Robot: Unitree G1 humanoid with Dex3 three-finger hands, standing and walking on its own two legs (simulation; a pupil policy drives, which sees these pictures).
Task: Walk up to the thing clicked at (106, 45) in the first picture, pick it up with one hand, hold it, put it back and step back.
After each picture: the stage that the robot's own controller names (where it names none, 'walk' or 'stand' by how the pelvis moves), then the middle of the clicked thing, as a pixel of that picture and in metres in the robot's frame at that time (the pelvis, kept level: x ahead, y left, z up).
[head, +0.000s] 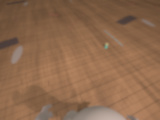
stand; (106, 45) +1.58 -0.40 -0.72
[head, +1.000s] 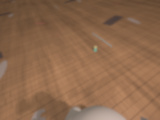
walk; (95, 48) +1.49 -0.01 -0.69
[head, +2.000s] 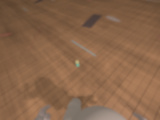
walk; (77, 63) +0.93 +0.28 -0.72
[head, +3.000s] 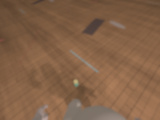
walk; (76, 83) +0.54 +0.24 -0.71
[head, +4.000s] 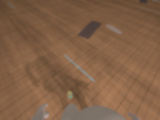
stand; (70, 94) +0.35 +0.22 -0.70
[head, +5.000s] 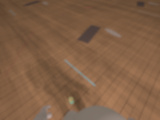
stand; (71, 100) +0.32 +0.21 -0.72
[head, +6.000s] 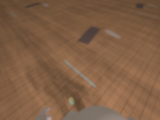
stand; (71, 100) +0.32 +0.21 -0.72
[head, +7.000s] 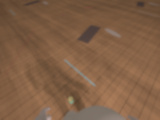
stand; (70, 100) +0.32 +0.21 -0.73
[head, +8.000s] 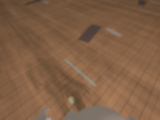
stand; (71, 100) +0.31 +0.21 -0.73
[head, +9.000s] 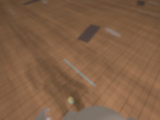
stand; (70, 100) +0.31 +0.21 -0.73
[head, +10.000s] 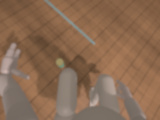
go down; (60, 63) +0.38 +0.26 -0.35
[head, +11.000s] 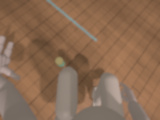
go down; (60, 62) +0.37 +0.27 -0.30
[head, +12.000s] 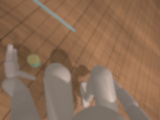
close in; (34, 61) +0.35 +0.31 -0.22
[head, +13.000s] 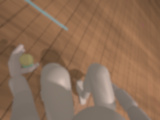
close; (26, 61) +0.35 +0.31 -0.21
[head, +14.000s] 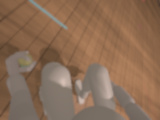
lift; (25, 61) +0.34 +0.31 -0.22
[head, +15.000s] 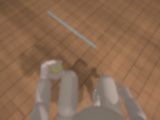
lift; (57, 70) +0.30 +0.23 -0.06
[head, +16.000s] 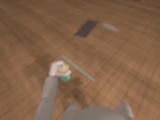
hold; (64, 73) +0.33 +0.18 +0.01
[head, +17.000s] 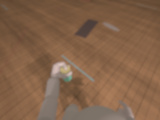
hold; (66, 73) +0.33 +0.17 -0.01
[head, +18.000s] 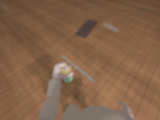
crouch; (67, 74) +0.33 +0.17 -0.01
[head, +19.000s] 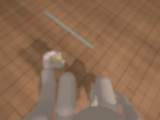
crouch; (58, 61) +0.39 +0.23 -0.11
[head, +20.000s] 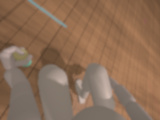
lower; (23, 58) +0.37 +0.32 -0.22
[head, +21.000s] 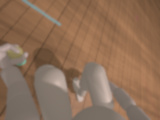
lower; (17, 56) +0.38 +0.32 -0.22
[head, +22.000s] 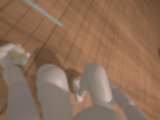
lower; (19, 56) +0.38 +0.32 -0.22
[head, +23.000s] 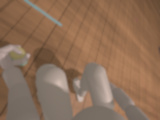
lower; (19, 57) +0.37 +0.32 -0.22
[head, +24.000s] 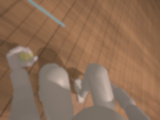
loosen; (26, 58) +0.36 +0.30 -0.22
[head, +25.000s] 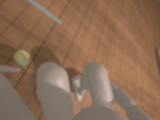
withdraw; (22, 58) +0.36 +0.30 -0.22
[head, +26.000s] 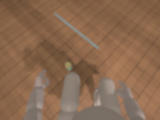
walk; (68, 66) +0.41 +0.23 -0.41
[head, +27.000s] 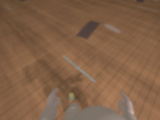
stand; (71, 96) +0.34 +0.19 -0.66
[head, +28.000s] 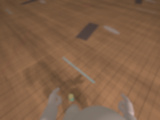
stand; (71, 97) +0.35 +0.20 -0.67
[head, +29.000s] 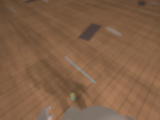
stand; (72, 96) +0.36 +0.19 -0.71
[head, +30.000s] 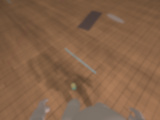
walk; (73, 86) +0.40 +0.21 -0.70
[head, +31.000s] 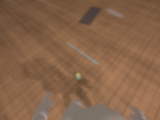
walk; (78, 76) +0.55 +0.18 -0.71
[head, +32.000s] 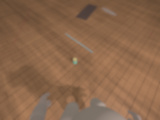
walk; (75, 61) +0.83 +0.20 -0.71
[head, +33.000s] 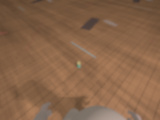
stand; (78, 64) +0.95 +0.20 -0.71
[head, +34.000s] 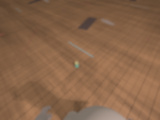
stand; (76, 64) +0.96 +0.24 -0.73
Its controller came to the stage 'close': yes
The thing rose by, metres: 0.70
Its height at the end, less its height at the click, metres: +0.00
